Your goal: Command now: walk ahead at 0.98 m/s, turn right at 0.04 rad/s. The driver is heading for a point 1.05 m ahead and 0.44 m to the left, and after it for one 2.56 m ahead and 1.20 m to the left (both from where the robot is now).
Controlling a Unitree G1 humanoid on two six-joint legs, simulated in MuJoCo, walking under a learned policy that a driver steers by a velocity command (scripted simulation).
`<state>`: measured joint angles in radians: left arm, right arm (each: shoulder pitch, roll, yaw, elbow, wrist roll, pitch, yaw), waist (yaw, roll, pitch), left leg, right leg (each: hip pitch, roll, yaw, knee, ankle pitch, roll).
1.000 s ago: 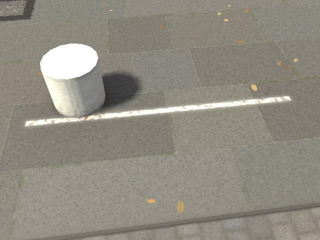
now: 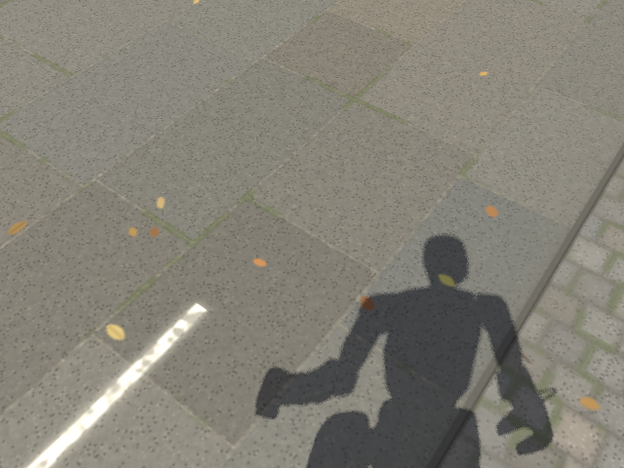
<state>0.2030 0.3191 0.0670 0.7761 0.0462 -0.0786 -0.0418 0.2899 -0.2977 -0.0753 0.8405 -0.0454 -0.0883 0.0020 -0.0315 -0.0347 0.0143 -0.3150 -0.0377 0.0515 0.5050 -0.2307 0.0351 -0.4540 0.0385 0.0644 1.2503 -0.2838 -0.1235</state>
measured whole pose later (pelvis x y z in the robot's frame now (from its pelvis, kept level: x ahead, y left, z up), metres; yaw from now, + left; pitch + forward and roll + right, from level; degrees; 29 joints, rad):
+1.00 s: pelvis +0.51 +0.04 +0.01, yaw +48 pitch +3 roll -2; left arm 0.06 0.30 0.06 0.71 -0.01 -0.05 -0.01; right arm 0.22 -0.32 -0.08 0.54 0.03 0.02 -0.02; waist -0.03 0.01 0.01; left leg -0.37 -0.14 -0.21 0.48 -0.15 0.09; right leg -0.47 0.03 0.15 0.71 -0.33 0.05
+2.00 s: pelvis +0.93 +0.46 -0.03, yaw +27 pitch +0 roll -1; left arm 0.21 0.34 0.06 0.72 0.00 -0.01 -0.04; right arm 0.24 -0.24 0.00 0.70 -0.01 -0.10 -0.02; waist -0.02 -0.01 0.11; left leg -0.37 0.04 -0.07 1.48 -0.40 -0.04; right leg -0.45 0.19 -0.07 0.68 -0.21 -0.20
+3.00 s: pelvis +1.14 +0.65 -0.01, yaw +23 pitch +2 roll -1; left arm 0.13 0.29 0.08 0.67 -0.01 0.01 0.03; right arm 0.18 -0.31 -0.08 0.58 0.02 0.06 0.02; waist 0.00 -0.03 0.04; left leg -0.38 0.02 0.05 0.66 -0.32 0.02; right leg -0.29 -0.16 -0.18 0.71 -0.41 0.06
